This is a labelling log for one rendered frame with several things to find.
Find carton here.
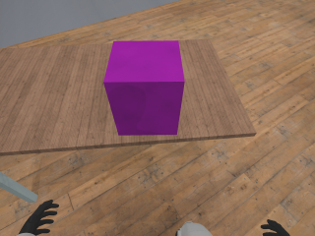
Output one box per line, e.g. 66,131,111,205
103,40,185,136

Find right robot hand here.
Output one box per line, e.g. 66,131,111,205
260,219,290,236

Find right robot thigh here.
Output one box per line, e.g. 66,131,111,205
177,222,213,236

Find table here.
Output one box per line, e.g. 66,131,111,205
0,38,257,203

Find left robot hand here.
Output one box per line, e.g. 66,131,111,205
19,200,59,236

